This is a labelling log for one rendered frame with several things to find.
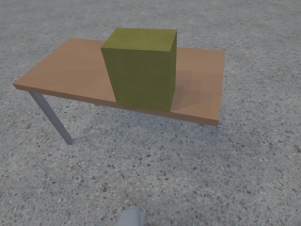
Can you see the carton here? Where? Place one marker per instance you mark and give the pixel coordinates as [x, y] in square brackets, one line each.
[141, 65]

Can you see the robot left thigh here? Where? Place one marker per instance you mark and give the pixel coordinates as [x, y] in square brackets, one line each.
[131, 217]

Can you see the table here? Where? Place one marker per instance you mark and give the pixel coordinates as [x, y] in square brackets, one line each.
[76, 70]

